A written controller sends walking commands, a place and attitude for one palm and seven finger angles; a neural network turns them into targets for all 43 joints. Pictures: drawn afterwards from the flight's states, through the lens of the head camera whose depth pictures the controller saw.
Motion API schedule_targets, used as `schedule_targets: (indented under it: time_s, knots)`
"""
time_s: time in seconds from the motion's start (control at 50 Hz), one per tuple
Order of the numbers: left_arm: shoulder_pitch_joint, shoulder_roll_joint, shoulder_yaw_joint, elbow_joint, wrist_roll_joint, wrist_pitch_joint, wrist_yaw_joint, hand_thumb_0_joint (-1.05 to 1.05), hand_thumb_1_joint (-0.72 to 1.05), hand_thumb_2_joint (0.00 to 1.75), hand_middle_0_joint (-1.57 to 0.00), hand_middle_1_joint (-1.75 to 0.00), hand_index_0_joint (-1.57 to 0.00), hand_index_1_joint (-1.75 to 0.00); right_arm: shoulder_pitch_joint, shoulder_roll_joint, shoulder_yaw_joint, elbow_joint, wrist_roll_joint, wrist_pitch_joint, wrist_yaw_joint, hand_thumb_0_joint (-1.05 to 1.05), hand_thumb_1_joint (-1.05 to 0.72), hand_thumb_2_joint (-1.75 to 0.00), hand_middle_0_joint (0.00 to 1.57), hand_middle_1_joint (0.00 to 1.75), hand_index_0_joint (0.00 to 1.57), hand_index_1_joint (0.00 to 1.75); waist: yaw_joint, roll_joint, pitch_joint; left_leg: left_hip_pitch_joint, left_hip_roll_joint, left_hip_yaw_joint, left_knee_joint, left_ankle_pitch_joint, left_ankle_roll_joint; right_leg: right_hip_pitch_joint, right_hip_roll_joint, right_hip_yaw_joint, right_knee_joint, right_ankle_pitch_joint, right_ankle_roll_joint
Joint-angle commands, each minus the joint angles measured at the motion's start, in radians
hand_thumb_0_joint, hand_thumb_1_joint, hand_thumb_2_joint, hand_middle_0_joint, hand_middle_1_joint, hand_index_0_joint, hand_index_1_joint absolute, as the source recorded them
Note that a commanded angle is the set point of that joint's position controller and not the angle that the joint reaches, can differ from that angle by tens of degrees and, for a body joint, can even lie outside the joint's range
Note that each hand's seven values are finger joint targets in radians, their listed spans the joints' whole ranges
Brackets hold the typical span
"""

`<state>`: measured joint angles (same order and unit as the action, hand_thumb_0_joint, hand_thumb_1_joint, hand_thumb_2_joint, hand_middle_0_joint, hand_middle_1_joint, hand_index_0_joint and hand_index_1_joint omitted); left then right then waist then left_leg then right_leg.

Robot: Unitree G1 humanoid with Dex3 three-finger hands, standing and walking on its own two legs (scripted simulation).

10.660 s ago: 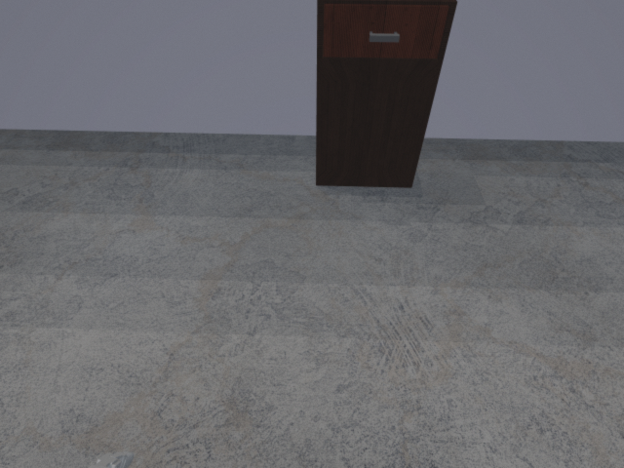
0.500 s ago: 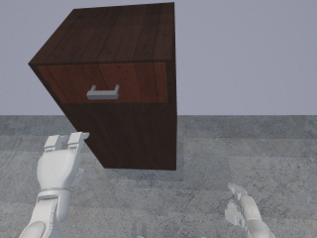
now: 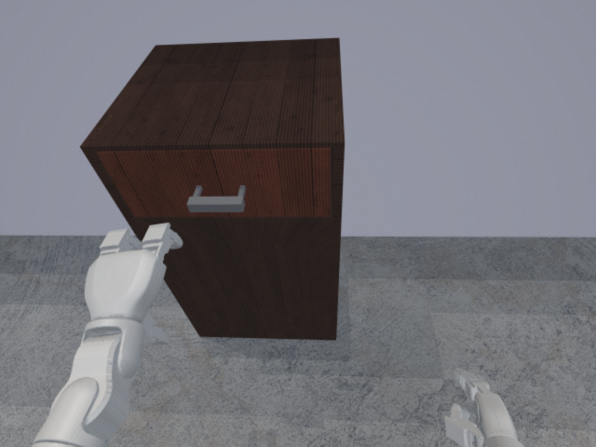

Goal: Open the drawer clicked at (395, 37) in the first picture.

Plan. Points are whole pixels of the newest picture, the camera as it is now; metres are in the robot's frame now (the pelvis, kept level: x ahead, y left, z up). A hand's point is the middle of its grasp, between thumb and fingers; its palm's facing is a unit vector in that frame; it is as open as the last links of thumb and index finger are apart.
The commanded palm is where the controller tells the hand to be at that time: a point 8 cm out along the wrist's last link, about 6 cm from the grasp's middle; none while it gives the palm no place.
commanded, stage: raise the hand with hooked fingers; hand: left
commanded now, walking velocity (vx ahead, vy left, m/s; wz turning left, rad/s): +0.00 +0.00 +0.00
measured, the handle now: (218, 197) +0.55 +0.24 -0.02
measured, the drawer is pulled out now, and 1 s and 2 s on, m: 0.00 0.00 0.00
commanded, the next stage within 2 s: move the hooked fingers above the handle in 0.68 s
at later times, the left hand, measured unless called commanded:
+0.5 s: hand (153, 264) +0.31 +0.24 +0.09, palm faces -0.01 -0.07 -1.00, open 13.8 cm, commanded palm +0.29 +0.24 +0.15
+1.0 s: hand (175, 261) +0.33 +0.21 +0.08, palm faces -0.01 -0.05 -1.00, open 13.8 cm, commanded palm +0.32 +0.22 +0.14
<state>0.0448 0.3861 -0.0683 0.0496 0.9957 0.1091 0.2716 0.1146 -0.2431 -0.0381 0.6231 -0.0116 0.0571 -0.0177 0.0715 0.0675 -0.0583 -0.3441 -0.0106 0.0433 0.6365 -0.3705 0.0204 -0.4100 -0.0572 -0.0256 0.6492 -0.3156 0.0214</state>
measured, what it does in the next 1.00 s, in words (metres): stands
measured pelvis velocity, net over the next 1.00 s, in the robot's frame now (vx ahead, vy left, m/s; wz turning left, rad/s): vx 0.00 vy -0.03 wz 0.02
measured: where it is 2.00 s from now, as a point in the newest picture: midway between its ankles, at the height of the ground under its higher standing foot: outside the picture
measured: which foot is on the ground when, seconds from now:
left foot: down 0.00-1.00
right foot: down 0.00-1.00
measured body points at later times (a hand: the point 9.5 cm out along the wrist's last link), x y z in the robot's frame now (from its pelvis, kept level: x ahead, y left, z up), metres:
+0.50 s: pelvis +0.01 -0.01 +0.02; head +0.03 -0.04 +0.46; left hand +0.31 +0.24 +0.15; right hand +0.19 -0.23 -0.10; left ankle -0.03 +0.10 -0.72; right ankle +0.01 -0.14 -0.72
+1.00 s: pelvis +0.00 -0.03 +0.01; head +0.03 -0.06 +0.46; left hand +0.32 +0.21 +0.13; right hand +0.20 -0.25 -0.10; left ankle -0.03 +0.10 -0.72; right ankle +0.01 -0.14 -0.72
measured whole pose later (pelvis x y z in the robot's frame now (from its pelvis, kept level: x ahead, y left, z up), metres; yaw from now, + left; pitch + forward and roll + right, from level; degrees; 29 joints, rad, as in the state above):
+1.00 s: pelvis +0.00 -0.03 +0.01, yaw +1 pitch +3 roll +1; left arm -0.21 0.44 -0.10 0.26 0.97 0.01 0.09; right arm 0.12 -0.25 -0.01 0.65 0.01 0.07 -0.05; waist 0.08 0.07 -0.02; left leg -0.24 0.01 0.01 0.47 -0.28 -0.01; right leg -0.31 -0.03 -0.06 0.51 -0.26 -0.01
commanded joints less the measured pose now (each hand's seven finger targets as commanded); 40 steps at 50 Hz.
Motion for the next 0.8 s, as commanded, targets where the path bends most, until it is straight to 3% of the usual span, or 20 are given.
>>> schedule_targets:
  time_s: [0.0, 0.08, 0.2, 0.26, 0.3, 0.38, 0.5, 0.52, 0.56, 0.66, 0.74, 0.78]
  knots:
    - [-0.236, 0.201, 0.08, -0.197, 0.007, 0.043, -0.061, 0.0, -0.5, 0.3, -0.3, -1.2, -0.3, -1.2, -0.112, -0.104, -0.007, -0.165, 0.004, -0.023, -0.013, 0.0, -0.9, -0.9, 0.2, 0.3, 0.2, 0.3, 0.013, -0.054, -0.192, 0.108, 0.007, -0.05, -0.16, 0.445, -0.016, 0.185, 0.064, -0.031, -0.093, 0.247, -0.062]
    - [-0.335, 0.223, 0.086, -0.17, 0.012, 0.03, -0.12, 0.0, -0.5, 0.3, -0.3, -1.2, -0.3, -1.2, -0.105, -0.097, 0.011, -0.16, 0.003, -0.005, -0.013, 0.0, -0.9, -0.9, 0.2, 0.3, 0.2, 0.3, 0.011, -0.038, -0.146, 0.129, 0.01, -0.049, -0.192, 0.45, -0.019, 0.207, 0.069, -0.034, -0.129, 0.244, -0.066]
    - [-0.448, 0.26, 0.103, -0.193, -0.011, -0.028, -0.162, 0.0, -0.5, 0.3, -0.3, -1.2, -0.3, -1.2, -0.089, -0.095, 0.013, -0.151, 0.002, -0.008, -0.017, 0.0, -0.9, -0.9, 0.2, 0.3, 0.2, 0.3, 0.008, 0.008, -0.214, 0.196, 0.002, -0.05, -0.202, 0.517, -0.017, 0.264, 0.071, -0.026, -0.161, 0.306, -0.067]
    - [-0.493, 0.274, 0.109, -0.185, -0.026, -0.048, -0.178, 0.0, -0.5, 0.3, -0.3, -1.2, -0.3, -1.2, -0.084, -0.098, 0.012, -0.14, 0.003, -0.01, -0.016, 0.0, -0.9, -0.9, 0.2, 0.3, 0.2, 0.3, 0.002, 0.008, -0.209, 0.202, 0.001, -0.053, -0.212, 0.523, -0.02, 0.273, 0.071, -0.028, -0.177, 0.314, -0.067]
    - [-0.427, 0.238, 0.093, -0.141, -0.033, -0.05, -0.192, 0.0, -0.5, 0.3, -0.3, -1.2, -0.3, -1.2, -0.074, -0.1, 0.007, -0.134, 0.006, -0.008, -0.012, 0.0, -0.9, -0.9, 0.2, 0.3, 0.2, 0.3, 0.004, -0.022, -0.193, 0.193, 0.0, -0.044, -0.206, 0.562, -0.018, 0.27, 0.073, -0.031, -0.18, 0.347, -0.064]
    - [-0.365, 0.241, 0.105, -0.125, -0.054, -0.059, -0.217, 0.0, -0.5, 0.3, -0.3, -1.2, -0.3, -1.2, -0.071, -0.113, 0.001, -0.14, 0.009, 0.0, -0.002, 0.0, -0.9, -0.9, 0.2, 0.3, 0.2, 0.3, 0.014, -0.07, -0.188, 0.161, -0.003, -0.033, -0.217, 0.531, -0.012, 0.299, 0.07, -0.028, -0.186, 0.367, -0.061]
    - [-0.391, 0.284, 0.161, -0.234, -0.04, -0.124, -0.163, 0.0, -0.5, 0.3, -0.3, -1.2, -0.3, -1.2, -0.074, -0.112, -0.01, -0.146, 0.001, -0.01, 0.0, 0.0, -0.9, -0.9, 0.2, 0.3, 0.2, 0.3, 0.028, -0.028, -0.265, 0.181, -0.014, -0.029, -0.203, 0.551, -0.005, 0.323, 0.065, -0.013, -0.175, 0.408, -0.062]
    - [-0.4, 0.301, 0.182, -0.238, -0.039, -0.129, -0.147, 0.0, -0.5, 0.3, -0.3, -1.2, -0.3, -1.2, -0.075, -0.113, -0.01, -0.147, 0.001, -0.014, -0.001, 0.0, -0.9, -0.9, 0.2, 0.3, 0.2, 0.3, 0.026, -0.024, -0.262, 0.173, -0.016, -0.03, -0.205, 0.522, -0.006, 0.321, 0.068, -0.012, -0.177, 0.387, -0.063]
    - [-0.396, 0.281, 0.174, -0.207, -0.042, -0.135, -0.118, 0.0, -0.5, 0.3, -0.3, -1.2, -0.3, -1.2, -0.069, -0.108, -0.015, -0.134, 0.006, -0.02, -0.003, 0.0, -0.9, -0.9, 0.2, 0.3, 0.2, 0.3, 0.021, -0.042, -0.229, 0.153, -0.02, -0.022, -0.211, 0.475, -0.004, 0.304, 0.065, -0.011, -0.184, 0.365, -0.061]
    - [-0.403, 0.268, 0.156, -0.135, -0.032, -0.092, -0.085, 0.0, -0.5, 0.3, -0.3, -1.2, -0.3, -1.2, -0.084, -0.108, -0.017, -0.124, 0.019, -0.02, -0.008, 0.0, -0.9, -0.9, 0.2, 0.3, 0.2, 0.3, 0.017, -0.06, -0.212, 0.126, -0.028, -0.001, -0.215, 0.412, 0.0, 0.303, 0.06, -0.002, -0.193, 0.34, -0.056]
    - [-0.396, 0.238, 0.106, -0.116, -0.04, -0.051, -0.109, 0.0, -0.5, 0.3, -0.3, -1.2, -0.3, -1.2, -0.1, -0.109, -0.01, -0.13, 0.023, -0.021, -0.012, 0.0, -0.9, -0.9, 0.2, 0.3, 0.2, 0.3, 0.011, -0.081, -0.208, 0.118, -0.034, 0.007, -0.22, 0.38, 0.006, 0.318, 0.054, 0.004, -0.203, 0.328, -0.048]
    - [-0.423, 0.264, 0.116, -0.087, -0.041, -0.043, -0.126, 0.0, -0.5, 0.3, -0.3, -1.2, -0.3, -1.2, -0.102, -0.114, -0.006, -0.124, 0.022, -0.017, -0.021, 0.0, -0.9, -0.9, 0.2, 0.3, 0.2, 0.3, 0.003, -0.106, -0.192, 0.107, -0.034, 0.01, -0.223, 0.358, 0.008, 0.313, 0.055, 0.004, -0.208, 0.316, -0.045]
